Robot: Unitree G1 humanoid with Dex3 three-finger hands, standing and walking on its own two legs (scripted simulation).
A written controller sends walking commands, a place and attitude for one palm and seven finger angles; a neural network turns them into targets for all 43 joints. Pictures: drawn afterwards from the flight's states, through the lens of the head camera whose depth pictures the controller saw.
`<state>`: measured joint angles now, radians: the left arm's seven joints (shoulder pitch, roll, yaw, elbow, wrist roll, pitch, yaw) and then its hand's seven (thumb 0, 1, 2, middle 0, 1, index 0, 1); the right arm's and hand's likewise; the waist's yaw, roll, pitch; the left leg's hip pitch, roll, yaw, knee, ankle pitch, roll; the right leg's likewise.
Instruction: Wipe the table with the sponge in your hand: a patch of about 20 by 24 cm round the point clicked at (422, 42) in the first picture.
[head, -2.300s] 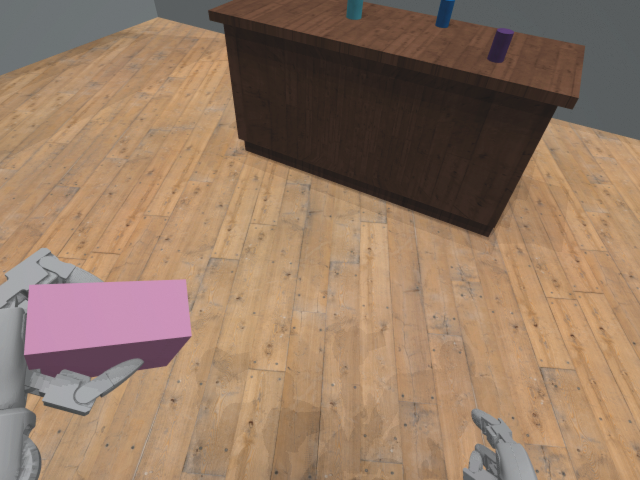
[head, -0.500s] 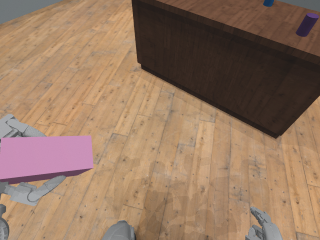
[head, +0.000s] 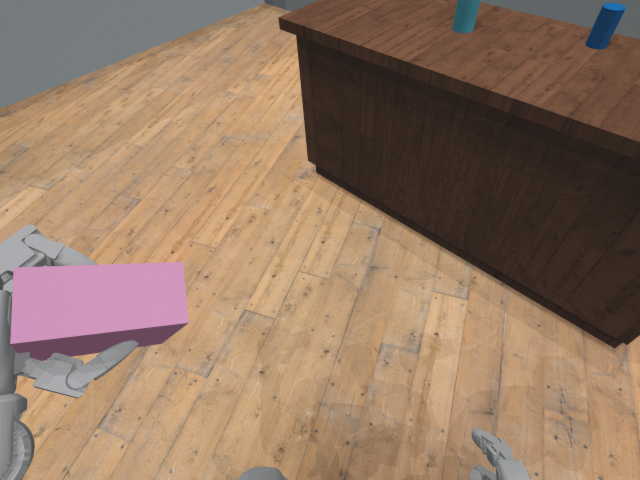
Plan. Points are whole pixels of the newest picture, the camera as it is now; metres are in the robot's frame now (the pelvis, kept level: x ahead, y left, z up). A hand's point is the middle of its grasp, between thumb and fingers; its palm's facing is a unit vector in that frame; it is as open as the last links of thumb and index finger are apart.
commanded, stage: walk to a spot facing it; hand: left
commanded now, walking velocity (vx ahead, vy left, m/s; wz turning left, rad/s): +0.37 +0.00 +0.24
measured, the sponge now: (126, 311) +0.23 +0.20 +0.17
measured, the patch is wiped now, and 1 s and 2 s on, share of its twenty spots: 0.00 0.00 0.00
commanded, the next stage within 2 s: none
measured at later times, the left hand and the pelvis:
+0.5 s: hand (119, 185) +0.36 +0.25 +0.21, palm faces +0.45 -0.79 -0.42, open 9.9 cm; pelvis +0.15 +0.00 +0.02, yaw +3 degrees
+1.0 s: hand (179, 140) +0.45 +0.21 +0.20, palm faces +0.54 -0.69 -0.49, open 9.9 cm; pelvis +0.29 -0.06 +0.03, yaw +15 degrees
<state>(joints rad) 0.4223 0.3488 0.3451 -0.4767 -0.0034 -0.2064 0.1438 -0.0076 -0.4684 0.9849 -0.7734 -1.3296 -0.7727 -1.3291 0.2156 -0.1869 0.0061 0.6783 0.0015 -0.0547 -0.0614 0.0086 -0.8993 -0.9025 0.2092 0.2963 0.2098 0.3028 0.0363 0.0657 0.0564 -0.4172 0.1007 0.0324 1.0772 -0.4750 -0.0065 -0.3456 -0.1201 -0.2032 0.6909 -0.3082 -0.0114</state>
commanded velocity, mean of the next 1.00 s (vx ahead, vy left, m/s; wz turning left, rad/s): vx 0.35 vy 0.00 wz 0.34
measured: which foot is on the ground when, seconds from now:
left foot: up 0.00-0.26, down 0.28-0.66, up 0.68-1.00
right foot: down 0.00-0.28, up 0.30-0.62, down 0.64-1.00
